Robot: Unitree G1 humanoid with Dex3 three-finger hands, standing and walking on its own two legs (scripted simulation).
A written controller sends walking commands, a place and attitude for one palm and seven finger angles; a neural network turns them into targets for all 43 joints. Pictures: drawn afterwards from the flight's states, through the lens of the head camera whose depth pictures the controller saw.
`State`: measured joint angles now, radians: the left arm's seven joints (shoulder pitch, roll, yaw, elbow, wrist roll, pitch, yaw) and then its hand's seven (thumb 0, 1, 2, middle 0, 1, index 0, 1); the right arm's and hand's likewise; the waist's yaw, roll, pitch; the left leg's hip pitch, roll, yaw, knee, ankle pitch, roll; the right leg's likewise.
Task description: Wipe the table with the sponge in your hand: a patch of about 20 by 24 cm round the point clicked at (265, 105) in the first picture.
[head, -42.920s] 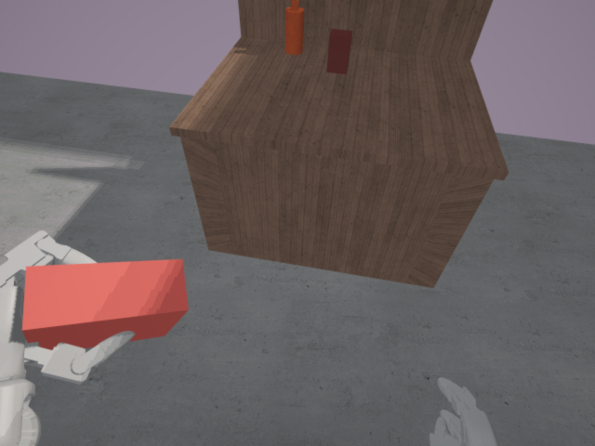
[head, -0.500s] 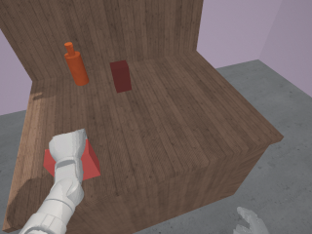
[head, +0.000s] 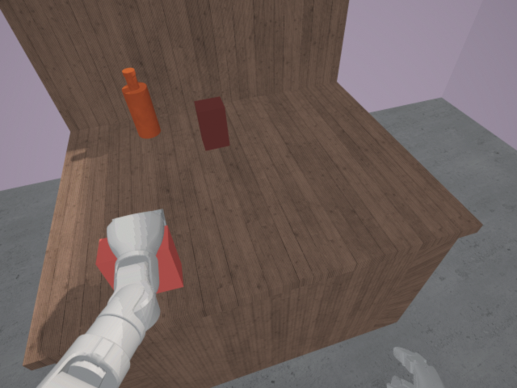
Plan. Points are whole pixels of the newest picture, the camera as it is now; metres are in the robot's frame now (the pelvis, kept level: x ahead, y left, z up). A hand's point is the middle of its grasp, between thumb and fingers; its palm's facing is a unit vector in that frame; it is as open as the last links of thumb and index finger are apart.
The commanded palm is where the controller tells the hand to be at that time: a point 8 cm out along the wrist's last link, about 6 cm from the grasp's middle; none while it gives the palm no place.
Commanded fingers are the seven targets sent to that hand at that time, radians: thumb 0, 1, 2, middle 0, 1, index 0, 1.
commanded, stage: slide across to the third lane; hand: left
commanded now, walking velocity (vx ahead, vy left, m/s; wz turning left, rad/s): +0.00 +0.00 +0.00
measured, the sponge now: (147, 271) +0.32 +0.25 -0.04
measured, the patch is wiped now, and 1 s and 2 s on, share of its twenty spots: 0.60 0.75 0.85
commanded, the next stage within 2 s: wipe forward along the third lane in 0.50 s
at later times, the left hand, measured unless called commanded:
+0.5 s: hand (177, 243) +0.35 +0.19 +0.01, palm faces -0.05 +0.02 -1.00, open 9.7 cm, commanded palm +0.32 +0.16 +0.04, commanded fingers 0.00 0.10 1.30 -1.20 -1.60 -1.20 -1.60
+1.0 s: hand (181, 231) +0.38 +0.19 +0.01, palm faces -0.11 +0.03 -0.99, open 9.7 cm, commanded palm +0.37 +0.18 +0.03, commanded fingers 0.00 0.10 1.30 -1.20 -1.60 -1.20 -1.60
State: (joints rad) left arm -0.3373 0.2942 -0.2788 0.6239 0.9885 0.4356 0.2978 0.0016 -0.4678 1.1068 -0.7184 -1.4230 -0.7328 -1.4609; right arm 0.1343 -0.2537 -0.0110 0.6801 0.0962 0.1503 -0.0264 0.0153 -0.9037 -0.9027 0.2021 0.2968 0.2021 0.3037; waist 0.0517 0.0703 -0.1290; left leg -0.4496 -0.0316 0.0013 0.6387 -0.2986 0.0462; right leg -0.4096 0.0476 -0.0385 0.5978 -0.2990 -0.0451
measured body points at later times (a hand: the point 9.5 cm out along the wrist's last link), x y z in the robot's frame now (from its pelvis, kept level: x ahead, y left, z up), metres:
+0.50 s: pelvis -0.01 -0.01 +0.00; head -0.01 -0.03 +0.45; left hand +0.35 +0.18 +0.07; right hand +0.17 -0.23 -0.12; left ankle +0.01 +0.09 -0.73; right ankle +0.00 -0.10 -0.73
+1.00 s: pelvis -0.02 -0.03 -0.01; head +0.00 -0.05 +0.44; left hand +0.38 +0.18 +0.07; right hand +0.10 -0.29 -0.14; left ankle +0.01 +0.09 -0.73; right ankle +0.00 -0.10 -0.73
